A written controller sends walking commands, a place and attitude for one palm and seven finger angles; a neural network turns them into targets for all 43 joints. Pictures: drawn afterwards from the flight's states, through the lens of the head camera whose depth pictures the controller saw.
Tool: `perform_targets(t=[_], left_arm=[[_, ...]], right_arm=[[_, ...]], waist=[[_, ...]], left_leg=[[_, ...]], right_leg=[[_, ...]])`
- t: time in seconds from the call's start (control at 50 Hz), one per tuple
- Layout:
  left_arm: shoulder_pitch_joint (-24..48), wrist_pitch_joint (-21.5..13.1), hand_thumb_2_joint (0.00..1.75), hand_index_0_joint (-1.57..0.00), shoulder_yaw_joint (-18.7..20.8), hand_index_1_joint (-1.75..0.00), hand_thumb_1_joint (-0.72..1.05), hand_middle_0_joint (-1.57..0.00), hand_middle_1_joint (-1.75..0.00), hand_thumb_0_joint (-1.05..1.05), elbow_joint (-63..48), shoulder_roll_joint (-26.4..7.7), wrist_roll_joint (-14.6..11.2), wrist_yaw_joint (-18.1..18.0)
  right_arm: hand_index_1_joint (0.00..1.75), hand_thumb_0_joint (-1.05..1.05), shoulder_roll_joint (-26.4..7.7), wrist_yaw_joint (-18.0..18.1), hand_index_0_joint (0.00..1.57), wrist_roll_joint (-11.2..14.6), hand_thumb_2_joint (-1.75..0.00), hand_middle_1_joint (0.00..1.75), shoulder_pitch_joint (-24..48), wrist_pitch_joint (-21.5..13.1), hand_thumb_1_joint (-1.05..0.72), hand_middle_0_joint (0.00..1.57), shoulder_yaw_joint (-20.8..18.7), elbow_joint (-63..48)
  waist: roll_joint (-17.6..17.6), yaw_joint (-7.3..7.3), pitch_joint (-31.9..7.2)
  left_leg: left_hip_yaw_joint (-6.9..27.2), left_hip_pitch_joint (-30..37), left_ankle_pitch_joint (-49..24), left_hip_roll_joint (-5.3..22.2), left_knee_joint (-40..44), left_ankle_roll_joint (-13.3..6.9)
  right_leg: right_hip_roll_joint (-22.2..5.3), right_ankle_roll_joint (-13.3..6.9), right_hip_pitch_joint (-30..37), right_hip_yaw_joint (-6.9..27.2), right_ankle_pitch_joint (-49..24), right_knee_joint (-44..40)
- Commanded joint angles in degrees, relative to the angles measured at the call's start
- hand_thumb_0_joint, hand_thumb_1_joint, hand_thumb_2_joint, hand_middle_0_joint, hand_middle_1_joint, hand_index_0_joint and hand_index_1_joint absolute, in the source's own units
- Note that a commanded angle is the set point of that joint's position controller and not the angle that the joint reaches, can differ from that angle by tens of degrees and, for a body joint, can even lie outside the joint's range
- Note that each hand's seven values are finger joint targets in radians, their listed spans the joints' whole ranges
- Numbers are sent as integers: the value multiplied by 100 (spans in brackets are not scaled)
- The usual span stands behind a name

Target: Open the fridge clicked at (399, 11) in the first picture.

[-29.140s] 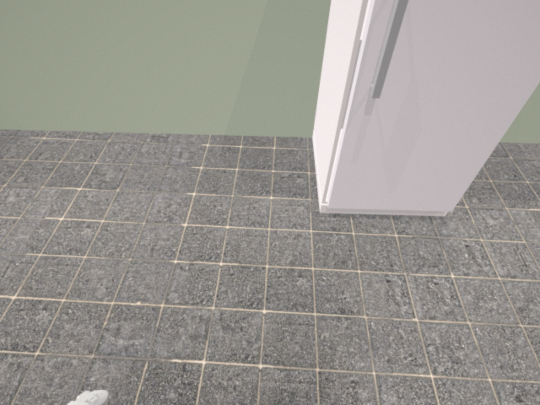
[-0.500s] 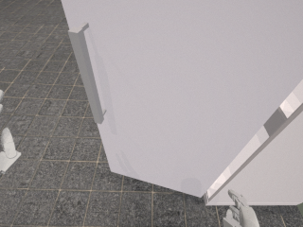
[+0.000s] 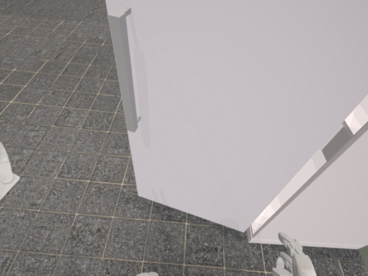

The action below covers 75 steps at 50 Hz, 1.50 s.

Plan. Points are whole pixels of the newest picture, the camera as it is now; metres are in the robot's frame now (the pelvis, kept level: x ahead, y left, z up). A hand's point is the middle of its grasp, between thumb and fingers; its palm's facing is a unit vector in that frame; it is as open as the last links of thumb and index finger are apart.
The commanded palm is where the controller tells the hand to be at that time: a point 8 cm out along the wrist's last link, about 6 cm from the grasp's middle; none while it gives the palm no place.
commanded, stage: step back with the hand held close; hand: left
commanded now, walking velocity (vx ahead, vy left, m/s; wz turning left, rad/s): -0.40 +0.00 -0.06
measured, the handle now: (130, 79) +0.55 +0.19 +0.12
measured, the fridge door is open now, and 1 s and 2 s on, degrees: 74 74 74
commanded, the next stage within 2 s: stop stepping back and stand still in 0.56 s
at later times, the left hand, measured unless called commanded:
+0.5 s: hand out of the picture +0.10 +0.28 +0.19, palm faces +0.44 -0.78 -0.45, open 7.4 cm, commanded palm +0.03 +0.32 +0.20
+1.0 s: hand out of the picture +0.01 +0.28 +0.18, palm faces +0.37 -0.84 -0.39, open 7.4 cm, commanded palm -0.05 +0.31 +0.20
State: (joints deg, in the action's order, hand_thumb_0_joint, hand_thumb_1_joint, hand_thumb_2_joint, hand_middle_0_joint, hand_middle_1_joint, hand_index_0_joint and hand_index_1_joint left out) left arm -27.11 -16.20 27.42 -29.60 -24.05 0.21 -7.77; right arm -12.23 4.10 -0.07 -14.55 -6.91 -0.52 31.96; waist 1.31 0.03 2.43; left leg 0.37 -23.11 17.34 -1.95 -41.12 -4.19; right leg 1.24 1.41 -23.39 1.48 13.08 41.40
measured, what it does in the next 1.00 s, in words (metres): walks backwards: left foot, then right foot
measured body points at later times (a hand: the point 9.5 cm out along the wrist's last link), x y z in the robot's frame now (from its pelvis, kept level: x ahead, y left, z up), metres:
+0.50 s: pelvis -0.11 +0.01 +0.00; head -0.09 +0.05 +0.45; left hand +0.07 +0.32 +0.21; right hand +0.06 -0.24 -0.06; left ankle -0.02 +0.11 -0.72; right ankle -0.06 -0.14 -0.68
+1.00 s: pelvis -0.22 +0.03 +0.02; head -0.24 +0.06 +0.47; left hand -0.01 +0.33 +0.20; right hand -0.10 -0.22 -0.05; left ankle -0.12 +0.11 -0.72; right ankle -0.26 -0.08 -0.70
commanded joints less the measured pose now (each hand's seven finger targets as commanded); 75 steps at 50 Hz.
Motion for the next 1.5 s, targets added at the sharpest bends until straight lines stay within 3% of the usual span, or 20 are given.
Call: perform_targets(t=[0.0, 0.08, 0.18, 0.24, 0.28, 0.36, 0.4, 0.44, 0.48, 0.62, 0.68, 0.72, 0.84, 0.9, 0.98, 1.06, 1.22, 1.32, 1.42, 1.48], left_arm=[[131, -494, 90, -20, 553, -30, 90, -20, -30, 0, -1036, -762, -87, -25], [427, -478, 90, -20, 332, -30, 90, -20, -30, 0, -1138, -810, -143, -16], [-17, -382, 90, -20, 727, -30, 90, -20, -30, 0, -1514, -1139, -184, -23], [-212, -320, 90, -20, 983, -30, 90, -20, -30, 0, -1417, -1414, -248, -94], [-309, -182, 90, -20, 826, -30, 90, -20, -30, 0, -1313, -1319, -274, -171], [-281, -80, 90, -20, 734, -30, 90, -20, -30, 0, -1192, -1173, -224, -214], [105, -275, 90, -20, 707, -30, 90, -20, -30, 0, -1595, -1138, -175, -202], [48, -352, 90, -20, 892, -30, 90, -20, -30, 0, -1314, -1219, -210, -164], [86, -327, 90, -20, 705, -30, 90, -20, -30, 0, -1206, -898, -247, -148], [601, -304, 90, -20, 120, -30, 90, -20, -30, 0, -1413, -831, -289, -60], [574, -295, 90, -20, 480, -30, 90, -20, -30, 0, -1134, -1337, -326, -63], [432, -59, 90, -20, 334, -30, 90, -20, -30, 0, -972, -1148, -319, -102], [402, 123, 90, -20, 329, -30, 90, -20, -30, 0, -764, -1040, -312, -199], [110, 110, 90, -20, 356, -30, 90, -20, -30, 0, -869, -1024, -272, -149], [-317, 161, 90, -20, 161, -30, 90, -20, -30, 0, -1103, -936, -169, -104], [74, 214, 90, -20, 430, -30, 90, -20, -30, 0, -916, -1090, -259, -175], [1035, 70, 90, -20, -36, -30, 90, -20, -30, 0, -604, -875, -79, -277], [590, -22, 90, -20, 367, -30, 90, -20, -30, 0, -894, -1105, -173, -239], [-114, 65, 90, -20, 399, -30, 90, -20, -30, 0, -826, -943, -117, -151], [-39, 142, 90, -20, 398, -30, 90, -20, -30, 0, -690, -971, -214, -136]], right_arm=[[30, 0, -809, -23, 20, 12, -90, 30, 456, -520, -90, 20, -323, -728], [30, 0, -761, -43, 20, 24, -90, 30, 611, -517, -90, 20, -298, -616], [30, 0, -685, -26, 20, 28, -90, 30, 763, -269, -90, 20, -285, -914], [30, 0, -540, -40, 20, 17, -90, 30, 568, -68, -90, 20, -328, -809], [30, 0, -397, -110, 20, 10, -90, 30, 634, 77, -90, 20, -269, -727], [30, 0, -453, 13, 20, 4, -90, 30, 671, 137, -90, 20, -185, -684], [30, 0, -848, 110, 20, 27, -90, 30, 772, -51, -90, 20, -314, -824], [30, 0, -676, 109, 20, 45, -90, 30, 766, -337, -90, 20, -395, -726], [30, 0, -685, 28, 20, -34, -90, 30, 652, -447, -90, 20, -465, -455], [30, 0, -616, -79, 20, -128, -90, 30, 698, -717, -90, 20, -322, -104], [30, 0, -521, -2, 20, -78, -90, 30, 661, -506, -90, 20, -270, -264], [30, 0, -590, 45, 20, 4, -90, 30, 570, -448, -90, 20, -345, -314], [30, 0, -735, 177, 20, 85, -90, 30, 707, -557, -90, 20, -136, -438], [30, 0, -668, 177, 20, -44, -90, 30, 728, -516, -90, 20, -95, -420], [30, 0, -661, 46, 20, -85, -90, 30, 619, -486, -90, 20, -142, -462], [30, 0, -677, -7, 20, -33, -90, 30, 393, -291, -90, 20, -302, -337], [30, 0, -615, 169, 20, -77, -90, 30, 518, -454, -90, 20, -190, -230], [30, 0, -656, 113, 20, -84, -90, 30, 570, -589, -90, 20, -195, -269], [30, 0, -643, -44, 20, -44, -90, 30, 531, -489, -90, 20, -179, -399], [30, 0, -555, -97, 20, -9, -90, 30, 436, -445, -90, 20, -217, -400]], waist=[[-799, 107, -485], [-690, 63, -1376], [-468, 88, -1359], [686, 28, -1056], [1097, 1, -1164], [222, -101, -693], [-1812, -8, -787], [-1846, -71, -915], [-966, 2, -597], [-1410, 131, -1098], [-83, 121, -963], [1182, 119, -748], [-819, -43, -550], [-1847, -25, -360], [-1231, 50, -715], [1071, 22, -555], [8, -10, -120], [-1533, -69, -332], [-832, 12, -363], [789, -7, -431]], left_leg=[[1358, -1144, -599, 1556, 1772, -357], [854, 386, -2715, 1283, 1171, 58], [745, -1032, -1, 1088, 1303, -44], [354, -725, 1251, 297, -341, 308], [297, -76, 945, 213, -1581, 454], [19, 711, 50, 279, 1174, 382], [1498, -794, 8, 1699, 2571, -303], [2095, -2085, 1669, 2436, 3306, -831], [1685, -1025, 516, 2167, 2696, -781], [1184, 833, 114, 1605, 2573, 98], [-284, 1448, 167, 589, 695, 645], [-77, 1071, 107, 203, -1220, 642], [1405, 860, 116, 1126, 2583, 189], [2139, -204, 3000, 1441, 4129, 411], [825, -300, 1754, 827, 2945, 302], [-29, -1304, 337, 154, -1522, 461], [-655, 952, 123, 359, 966, 270], [2420, 581, 1827, 2173, 3214, -583], [267, -602, 1591, 1149, 2056, 92], [-253, -221, 465, 397, -73, 406]], right_leg=[[-42, -85, 1712, 174, -375, -161], [-370, -194, 1482, 546, -2253, -669], [-567, -280, 2006, 1067, -1689, -543], [-1840, -965, 647, 2534, -208, -2199], [-2227, -1260, 121, 2256, -798, -2422], [-1225, -528, -186, 953, -931, -1513], [50, 22, 944, 167, -12, 458], [434, 60, 1556, 303, 1069, 2895], [282, -5, 541, 318, 1397, 2379], [29, -202, 1272, -159, 889, -2290], [-991, -692, 320, 497, 492, -3042], [-1817, -1306, -604, 1420, 1324, -3021], [-11, -123, 672, -170, 698, -1184], [365, -161, 1235, -369, 1425, -306], [217, -334, 2281, -496, 1145, -1890], [-2048, -1532, 1461, 2428, 2138, -3258], [-1179, -962, 37, 795, 2206, -2448], [-40, -130, 91, -98, 1694, 737], [-90, -247, 1829, -274, 811, -1492], [-1331, -912, 870, 2052, 1312, -2721]])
